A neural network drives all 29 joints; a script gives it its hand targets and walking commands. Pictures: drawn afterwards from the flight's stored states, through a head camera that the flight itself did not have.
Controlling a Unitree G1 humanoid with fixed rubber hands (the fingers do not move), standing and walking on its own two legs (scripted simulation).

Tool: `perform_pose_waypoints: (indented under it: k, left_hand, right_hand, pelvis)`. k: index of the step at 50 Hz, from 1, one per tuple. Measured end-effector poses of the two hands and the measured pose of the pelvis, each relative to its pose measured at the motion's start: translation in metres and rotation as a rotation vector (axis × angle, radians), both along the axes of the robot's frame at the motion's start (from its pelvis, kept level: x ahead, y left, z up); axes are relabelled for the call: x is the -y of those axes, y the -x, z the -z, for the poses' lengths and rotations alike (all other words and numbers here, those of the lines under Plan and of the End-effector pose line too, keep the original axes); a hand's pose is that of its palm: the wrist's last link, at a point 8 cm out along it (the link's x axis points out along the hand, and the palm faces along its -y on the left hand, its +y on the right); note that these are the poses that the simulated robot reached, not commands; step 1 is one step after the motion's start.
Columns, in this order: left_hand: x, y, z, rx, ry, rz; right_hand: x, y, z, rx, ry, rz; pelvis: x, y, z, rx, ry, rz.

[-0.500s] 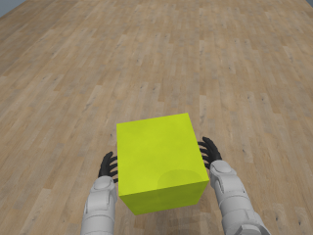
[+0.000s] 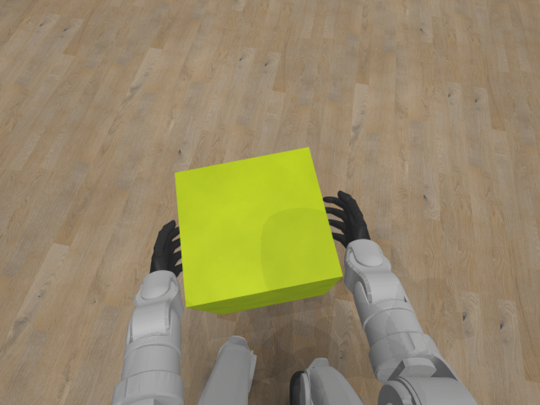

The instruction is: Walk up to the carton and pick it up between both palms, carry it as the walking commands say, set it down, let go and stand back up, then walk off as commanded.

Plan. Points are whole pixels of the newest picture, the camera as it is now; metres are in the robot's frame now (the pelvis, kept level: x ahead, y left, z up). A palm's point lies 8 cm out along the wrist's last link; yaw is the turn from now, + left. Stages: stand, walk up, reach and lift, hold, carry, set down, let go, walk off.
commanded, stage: set down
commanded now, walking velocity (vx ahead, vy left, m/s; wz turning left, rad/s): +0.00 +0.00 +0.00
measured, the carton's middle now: (260, 242) +0.38 +0.08 -0.13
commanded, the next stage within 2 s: none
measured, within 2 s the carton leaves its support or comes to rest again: neither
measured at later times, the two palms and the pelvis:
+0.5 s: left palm (183, 262) +0.34 +0.22 -0.17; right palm (343, 237) +0.41 -0.07 -0.14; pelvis -0.02 +0.03 -0.08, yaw -1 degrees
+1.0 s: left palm (187, 262) +0.36 +0.23 -0.25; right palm (328, 243) +0.43 -0.06 -0.23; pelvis -0.04 +0.02 -0.15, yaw -2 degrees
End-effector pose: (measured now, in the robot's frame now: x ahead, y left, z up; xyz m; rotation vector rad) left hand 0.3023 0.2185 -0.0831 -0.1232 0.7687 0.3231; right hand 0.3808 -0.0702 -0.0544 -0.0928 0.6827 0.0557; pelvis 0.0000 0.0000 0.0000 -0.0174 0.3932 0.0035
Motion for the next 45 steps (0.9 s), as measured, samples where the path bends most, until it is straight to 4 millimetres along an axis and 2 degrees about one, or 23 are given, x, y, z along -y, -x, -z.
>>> perform_pose_waypoints:
  k: [8,18,25,29,36,45]
  left_hand:
    - [-0.013,-0.011,0.022,0.012,-0.005,-0.001]
    - [-0.001,-0.022,0.064,0.005,0.036,-0.025]
    - [0.003,-0.038,0.089,0.016,0.024,-0.015]
    - [0.001,-0.040,0.100,0.015,0.008,-0.023]
    - [-0.007,-0.041,0.119,0.000,-0.013,-0.021]
    - [-0.010,-0.046,0.150,-0.002,-0.027,-0.008]
  right_hand:
    - [-0.011,-0.007,0.027,0.008,-0.033,0.028]
    - [0.000,-0.014,0.063,-0.003,-0.032,0.044]
    - [0.003,-0.034,0.083,0.015,-0.015,0.028]
    - [-0.001,-0.043,0.094,0.016,-0.010,-0.001]
    - [-0.009,-0.046,0.118,0.003,-0.019,-0.008]
    - [-0.009,-0.045,0.156,0.001,-0.029,0.004]
  pelvis:
    - [-0.020,0.006,0.023,-0.081,0.024,-0.016]
    - [-0.035,0.018,0.056,-0.136,0.029,-0.002]
    - [-0.032,0.022,0.078,-0.187,0.026,0.006]
    - [-0.027,0.020,0.088,-0.215,0.023,0.013]
    - [-0.020,0.017,0.103,-0.256,0.019,0.011]
    - [-0.016,0.027,0.129,-0.285,0.014,0.014]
